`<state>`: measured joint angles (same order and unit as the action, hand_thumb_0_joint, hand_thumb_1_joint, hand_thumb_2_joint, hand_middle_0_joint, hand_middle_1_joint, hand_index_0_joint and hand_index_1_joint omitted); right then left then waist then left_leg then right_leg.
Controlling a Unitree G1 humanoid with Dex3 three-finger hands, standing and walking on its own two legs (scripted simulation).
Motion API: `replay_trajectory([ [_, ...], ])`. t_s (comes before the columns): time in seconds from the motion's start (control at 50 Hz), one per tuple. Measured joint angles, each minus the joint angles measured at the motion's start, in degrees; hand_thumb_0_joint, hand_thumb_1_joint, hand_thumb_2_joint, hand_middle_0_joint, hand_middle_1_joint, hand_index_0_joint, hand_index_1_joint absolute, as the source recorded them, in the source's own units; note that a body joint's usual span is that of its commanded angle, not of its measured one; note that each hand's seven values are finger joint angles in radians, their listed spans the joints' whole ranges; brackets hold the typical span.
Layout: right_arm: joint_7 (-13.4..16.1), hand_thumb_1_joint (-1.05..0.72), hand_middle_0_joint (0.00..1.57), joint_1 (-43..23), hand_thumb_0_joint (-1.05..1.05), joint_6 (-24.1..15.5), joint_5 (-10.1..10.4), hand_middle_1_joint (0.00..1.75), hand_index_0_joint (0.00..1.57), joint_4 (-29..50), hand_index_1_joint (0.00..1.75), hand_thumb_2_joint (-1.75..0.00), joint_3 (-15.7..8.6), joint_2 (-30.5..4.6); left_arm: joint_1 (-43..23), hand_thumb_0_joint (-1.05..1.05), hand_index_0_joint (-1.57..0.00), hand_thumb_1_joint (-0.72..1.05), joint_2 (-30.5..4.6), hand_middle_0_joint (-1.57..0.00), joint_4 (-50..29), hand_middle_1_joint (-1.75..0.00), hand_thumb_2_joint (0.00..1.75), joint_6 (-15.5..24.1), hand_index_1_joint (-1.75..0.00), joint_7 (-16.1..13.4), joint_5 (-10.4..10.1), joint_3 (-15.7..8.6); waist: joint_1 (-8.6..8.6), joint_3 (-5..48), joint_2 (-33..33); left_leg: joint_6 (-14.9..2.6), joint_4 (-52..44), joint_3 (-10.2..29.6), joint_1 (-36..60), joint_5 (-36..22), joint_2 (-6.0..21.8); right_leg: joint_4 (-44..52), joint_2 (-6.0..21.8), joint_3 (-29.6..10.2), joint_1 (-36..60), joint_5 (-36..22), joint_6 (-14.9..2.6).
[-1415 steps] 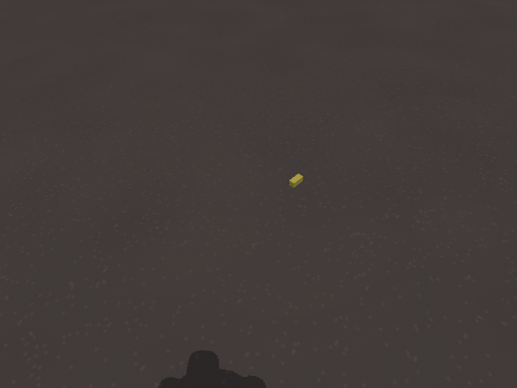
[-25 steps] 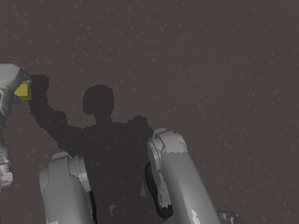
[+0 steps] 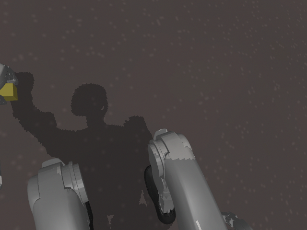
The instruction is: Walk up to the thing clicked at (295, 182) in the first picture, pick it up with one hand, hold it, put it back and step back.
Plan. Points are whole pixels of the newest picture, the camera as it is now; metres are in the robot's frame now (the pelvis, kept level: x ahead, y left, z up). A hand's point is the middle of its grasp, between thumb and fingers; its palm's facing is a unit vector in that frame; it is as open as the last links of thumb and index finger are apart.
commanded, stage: lower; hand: left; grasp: from above
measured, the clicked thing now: out of the picture +0.51 +0.29 -0.20
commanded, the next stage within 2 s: rest in 0.34 s
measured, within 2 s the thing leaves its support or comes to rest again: neither
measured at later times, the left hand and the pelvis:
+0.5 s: hand (6, 98) +0.50 +0.28 -0.21, palm faces -0.48 -0.03 -0.88, open 6.5 cm; pelvis +0.00 +0.00 -0.01, yaw -2 degrees
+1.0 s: hand (14, 101) +0.50 +0.27 -0.25, palm faces -0.49 -0.05 -0.87, open 6.5 cm; pelvis +0.00 +0.00 -0.02, yaw -4 degrees
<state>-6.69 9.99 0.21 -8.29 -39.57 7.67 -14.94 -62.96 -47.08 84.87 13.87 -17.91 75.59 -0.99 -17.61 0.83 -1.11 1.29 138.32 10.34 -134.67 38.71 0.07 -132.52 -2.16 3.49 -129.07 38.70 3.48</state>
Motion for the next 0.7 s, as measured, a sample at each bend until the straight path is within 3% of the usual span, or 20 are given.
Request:
replay_trajectory([
  [0.22, -0.2, -0.91, 0.21, -0.7, 0.00, -0.2, -0.7, 0.30, 0.21, 0.9, 0.30, -0.90, 1.2, -0.7, -0.7, 0.00, -1.04, 0.52, -1.6, -0.98, 2.3, -0.22, 0.04, 1.0, -0.14, -0.5, 0.3, 0.2, -0.84, -1.5, -0.8, 0.06, 1.1, 0.7, -0.4, 0.3, -0.1, -0.6, -0.1, 0.5, -0.1, 0.2, 0.30],
  [0.46, -0.8, -0.92, 0.21, -0.4, 0.00, -1.5, -2.1, 0.30, 0.21, 1.4, 0.30, -0.90, 3.2, -0.9, -1.1, 0.00, -1.04, 0.51, -4.2, -0.98, 4.9, -0.24, 0.05, 2.2, -0.16, -4.7, 2.6, -1.3, -2.45, -3.6, -2.2, 0.29, 3.0, 1.8, -1.1, 0.8, -0.1, -1.9, -0.5, 1.3, -0.7, 0.2, 0.41],
  [0.7, -1.2, -0.91, 0.21, -0.6, 0.00, -3.5, -2.9, 0.30, 0.21, 1.8, 0.30, -0.89, 5.3, -1.3, -1.8, 0.00, -1.02, 0.51, -6.4, -0.96, 8.3, -0.24, 0.07, 0.8, -0.16, -6.9, 2.1, -1.5, -4.07, -5.4, -3.1, 0.29, 4.3, 2.7, -1.3, 1.3, 0.2, -2.4, -1.1, 2.0, -0.8, 0.1, 0.53],
])
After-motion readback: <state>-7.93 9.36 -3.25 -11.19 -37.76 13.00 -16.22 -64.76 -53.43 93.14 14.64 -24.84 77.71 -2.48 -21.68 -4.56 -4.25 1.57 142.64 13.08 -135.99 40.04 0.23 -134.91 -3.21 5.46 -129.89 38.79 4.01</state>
